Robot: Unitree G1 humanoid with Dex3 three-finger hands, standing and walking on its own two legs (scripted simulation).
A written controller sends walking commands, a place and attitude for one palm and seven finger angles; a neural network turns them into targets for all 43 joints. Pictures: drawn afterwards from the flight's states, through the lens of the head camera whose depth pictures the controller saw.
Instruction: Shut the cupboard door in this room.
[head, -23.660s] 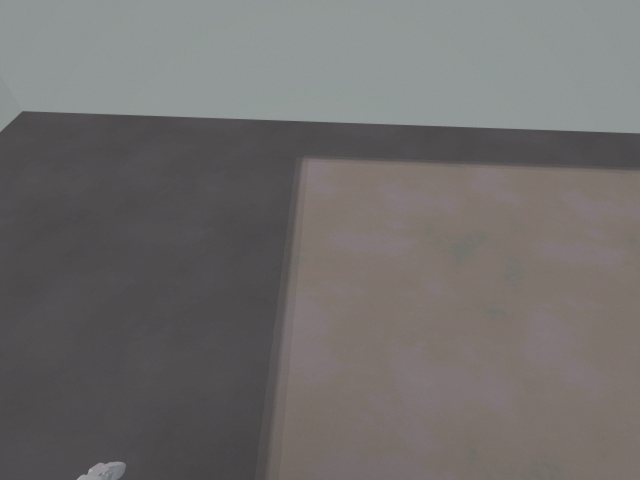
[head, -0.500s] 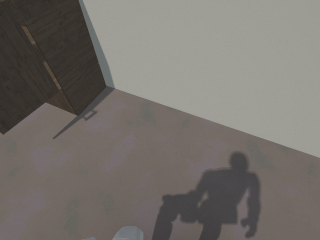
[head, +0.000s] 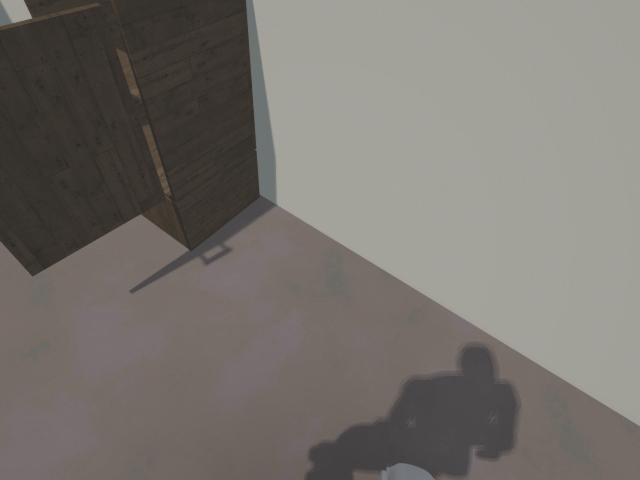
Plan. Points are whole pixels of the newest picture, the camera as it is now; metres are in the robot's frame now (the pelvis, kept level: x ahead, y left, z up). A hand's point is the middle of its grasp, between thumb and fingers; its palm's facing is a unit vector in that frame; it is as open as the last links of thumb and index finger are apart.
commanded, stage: walk to a spot facing it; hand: left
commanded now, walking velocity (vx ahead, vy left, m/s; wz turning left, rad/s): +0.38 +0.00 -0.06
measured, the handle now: out of the picture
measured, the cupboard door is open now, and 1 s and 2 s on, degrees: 85 85 85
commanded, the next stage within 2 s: turn to face it in 0.28 s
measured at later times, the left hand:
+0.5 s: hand (265, 359) +0.32 +0.11 -0.17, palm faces +0.01 -0.98 -0.20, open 7.4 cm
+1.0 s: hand (200, 364) +0.31 +0.22 -0.18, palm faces +0.34 -0.91 -0.24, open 7.4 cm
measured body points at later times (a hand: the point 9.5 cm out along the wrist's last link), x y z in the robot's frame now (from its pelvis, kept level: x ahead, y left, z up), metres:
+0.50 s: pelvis +0.22 -0.06 -0.02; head +0.26 -0.08 +0.43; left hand +0.32 +0.16 -0.15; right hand +0.17 -0.28 -0.18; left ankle +0.13 +0.07 -0.65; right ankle +0.28 -0.16 -0.74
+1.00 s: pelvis +0.30 -0.01 -0.01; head +0.34 +0.03 +0.44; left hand +0.29 +0.27 -0.16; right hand +0.50 -0.21 -0.13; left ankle +0.34 +0.09 -0.74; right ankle +0.33 -0.17 -0.66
